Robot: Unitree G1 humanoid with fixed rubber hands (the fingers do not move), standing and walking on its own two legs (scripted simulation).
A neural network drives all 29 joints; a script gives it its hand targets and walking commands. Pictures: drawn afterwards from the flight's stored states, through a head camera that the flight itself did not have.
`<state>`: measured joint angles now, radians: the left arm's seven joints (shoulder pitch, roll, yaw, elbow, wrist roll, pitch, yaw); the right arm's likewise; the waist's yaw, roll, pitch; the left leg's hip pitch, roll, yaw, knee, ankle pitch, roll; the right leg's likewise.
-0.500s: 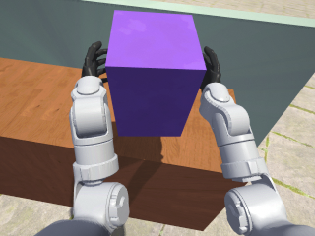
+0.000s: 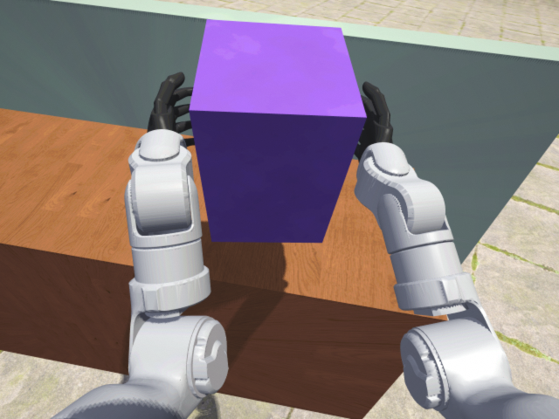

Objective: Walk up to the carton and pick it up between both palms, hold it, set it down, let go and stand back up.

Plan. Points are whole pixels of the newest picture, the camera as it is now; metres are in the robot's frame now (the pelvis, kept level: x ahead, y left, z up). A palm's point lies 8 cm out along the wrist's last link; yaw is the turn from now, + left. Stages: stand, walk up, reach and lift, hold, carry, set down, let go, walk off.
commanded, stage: hold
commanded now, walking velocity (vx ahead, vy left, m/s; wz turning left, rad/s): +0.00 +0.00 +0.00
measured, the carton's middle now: (271, 143) +0.40 +0.02 +0.22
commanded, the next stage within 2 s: none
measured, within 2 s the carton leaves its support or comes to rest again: neither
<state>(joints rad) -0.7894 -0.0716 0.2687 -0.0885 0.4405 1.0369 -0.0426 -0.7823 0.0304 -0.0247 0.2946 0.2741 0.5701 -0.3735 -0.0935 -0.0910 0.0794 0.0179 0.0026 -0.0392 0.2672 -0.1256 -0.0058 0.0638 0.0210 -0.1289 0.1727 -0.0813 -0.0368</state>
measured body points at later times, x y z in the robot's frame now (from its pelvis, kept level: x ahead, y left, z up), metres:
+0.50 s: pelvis +0.00 -0.01 +0.00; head -0.02 +0.03 +0.45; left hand +0.38 +0.14 +0.24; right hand +0.38 -0.12 +0.23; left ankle +0.03 +0.12 -0.75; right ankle +0.03 -0.09 -0.75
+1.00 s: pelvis +0.00 +0.00 +0.00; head -0.03 +0.04 +0.45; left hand +0.37 +0.15 +0.24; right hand +0.38 -0.11 +0.23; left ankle +0.03 +0.12 -0.75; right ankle +0.03 -0.09 -0.75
